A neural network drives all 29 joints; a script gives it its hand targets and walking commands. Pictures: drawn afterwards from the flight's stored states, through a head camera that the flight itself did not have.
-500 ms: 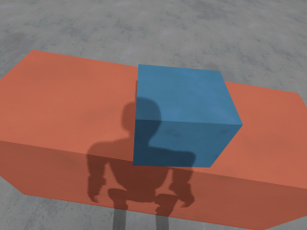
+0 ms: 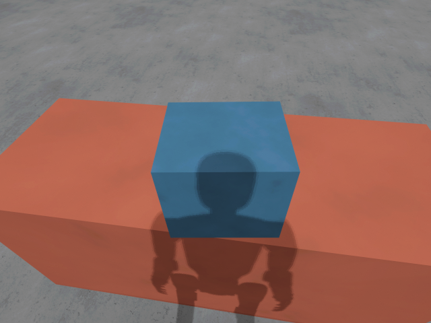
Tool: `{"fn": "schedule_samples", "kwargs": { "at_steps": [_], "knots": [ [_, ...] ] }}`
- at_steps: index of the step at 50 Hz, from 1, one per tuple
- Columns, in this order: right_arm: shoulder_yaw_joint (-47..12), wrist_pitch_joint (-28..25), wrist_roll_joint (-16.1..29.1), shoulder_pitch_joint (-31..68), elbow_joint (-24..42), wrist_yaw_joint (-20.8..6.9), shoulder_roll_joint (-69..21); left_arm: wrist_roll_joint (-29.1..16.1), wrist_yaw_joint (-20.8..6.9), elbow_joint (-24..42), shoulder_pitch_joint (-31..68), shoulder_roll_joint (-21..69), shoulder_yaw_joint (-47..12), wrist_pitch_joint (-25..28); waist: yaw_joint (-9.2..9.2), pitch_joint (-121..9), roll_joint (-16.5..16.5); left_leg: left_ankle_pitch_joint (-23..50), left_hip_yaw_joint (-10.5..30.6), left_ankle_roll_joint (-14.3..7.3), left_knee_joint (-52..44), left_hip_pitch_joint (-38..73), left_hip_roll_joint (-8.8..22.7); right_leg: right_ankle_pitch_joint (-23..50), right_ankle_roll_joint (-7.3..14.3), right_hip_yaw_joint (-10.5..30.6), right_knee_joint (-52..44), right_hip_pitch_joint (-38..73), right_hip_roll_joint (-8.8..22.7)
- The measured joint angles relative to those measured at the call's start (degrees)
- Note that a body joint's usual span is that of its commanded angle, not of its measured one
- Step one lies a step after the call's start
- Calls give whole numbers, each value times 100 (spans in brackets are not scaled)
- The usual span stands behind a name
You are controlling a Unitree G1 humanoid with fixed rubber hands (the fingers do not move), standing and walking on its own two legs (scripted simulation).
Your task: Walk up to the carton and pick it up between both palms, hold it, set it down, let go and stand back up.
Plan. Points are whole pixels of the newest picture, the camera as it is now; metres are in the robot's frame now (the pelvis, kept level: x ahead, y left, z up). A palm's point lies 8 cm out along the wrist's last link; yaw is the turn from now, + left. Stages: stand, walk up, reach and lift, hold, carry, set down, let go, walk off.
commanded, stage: walk up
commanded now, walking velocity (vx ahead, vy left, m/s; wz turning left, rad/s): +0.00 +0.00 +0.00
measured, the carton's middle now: (224, 170) +0.47 +0.00 +0.00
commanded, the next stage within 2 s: stand in 1.00 s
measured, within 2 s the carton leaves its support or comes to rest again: neither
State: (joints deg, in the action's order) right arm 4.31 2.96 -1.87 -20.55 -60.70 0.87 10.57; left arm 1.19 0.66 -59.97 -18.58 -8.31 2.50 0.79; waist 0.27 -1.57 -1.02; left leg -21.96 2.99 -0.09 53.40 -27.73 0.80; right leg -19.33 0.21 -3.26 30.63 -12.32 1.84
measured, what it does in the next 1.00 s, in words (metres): steps on the spot: left foot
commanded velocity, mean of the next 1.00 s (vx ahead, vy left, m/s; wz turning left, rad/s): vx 0.00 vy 0.00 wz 0.00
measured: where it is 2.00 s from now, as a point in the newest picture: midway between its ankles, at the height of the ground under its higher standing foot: outside the picture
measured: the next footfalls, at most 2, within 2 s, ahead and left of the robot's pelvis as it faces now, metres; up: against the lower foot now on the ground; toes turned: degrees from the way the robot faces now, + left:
left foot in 0.26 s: +0.06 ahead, +0.11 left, +0.00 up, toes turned +2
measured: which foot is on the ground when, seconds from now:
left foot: up 0.00-0.24, down 0.26-1.00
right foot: down 0.00-1.00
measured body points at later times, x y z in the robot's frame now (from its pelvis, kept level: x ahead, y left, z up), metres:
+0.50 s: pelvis +0.03 +0.00 +0.01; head +0.03 +0.00 +0.46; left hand +0.00 +0.19 -0.16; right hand +0.04 -0.22 -0.15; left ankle +0.02 +0.11 -0.74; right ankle -0.02 -0.10 -0.74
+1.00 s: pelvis +0.01 +0.01 +0.01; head +0.02 +0.01 +0.46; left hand -0.04 +0.20 -0.16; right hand -0.02 -0.18 -0.16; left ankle +0.02 +0.11 -0.74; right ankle -0.02 -0.10 -0.74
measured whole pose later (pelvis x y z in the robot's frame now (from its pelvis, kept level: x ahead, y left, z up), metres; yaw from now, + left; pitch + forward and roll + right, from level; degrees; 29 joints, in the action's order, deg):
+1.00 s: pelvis +0.01 +0.01 +0.01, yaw +0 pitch -1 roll +0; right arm -0.8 -0.7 -0.4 -18.6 -67.0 2.4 4.6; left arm 0.4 2.2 -68.0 -19.8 -5.7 -1.0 0.9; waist 0.3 1.8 0.8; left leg -11.2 -2.9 -1.6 21.9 -9.7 -0.8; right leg -14.7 0.8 -3.4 21.1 -5.5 0.2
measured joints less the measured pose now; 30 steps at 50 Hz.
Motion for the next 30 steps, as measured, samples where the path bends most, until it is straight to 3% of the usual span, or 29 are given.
{"fn": "schedule_samples", "kwargs": {
  "at_steps": [2, 6, 11, 13, 18, 30],
  "knots": [
    [-1, -109, -26, 108, 73, -55, 59, -40, 27, -183, -205, 121, -100, 7, -22, -5, -42, 420, -100, 10, 214, -55, 33, 284, 124, 29, -440, 295, -4],
    [-16, -168, 26, 371, 146, 29, 81, -48, 69, -312, -293, 423, -261, 156, -102, 164, -240, 571, -160, 75, -190, 162, 84, 411, 183, -9, -796, 545, -115],
    [-143, -53, 112, 565, -53, 139, -90, 7, 183, -263, -259, 527, -321, 179, -12, 272, -281, 264, -313, 116, -1371, 921, 101, 223, 261, -117, -594, 510, -333],
    [-198, -89, 130, 606, -111, 172, -163, 3, 197, -267, -256, 501, -336, 167, 3, 269, -268, 633, -369, 89, -2166, 1332, 114, 115, 269, -194, -460, 466, -428],
    [-307, -249, 160, 726, -320, 200, -359, -57, 187, -343, -172, 337, -333, 124, 99, 294, 198, 713, -513, -5, -2702, 1684, -35, 239, 214, -81, -605, 621, -279],
    [-425, -337, 172, 551, -548, 195, -412, -57, 192, -557, -4, 203, -293, 50, 14, 314, 198, 920, -582, -85, -3056, 1885, -90, 353, 129, -14, -933, 799, -235]
  ]
}}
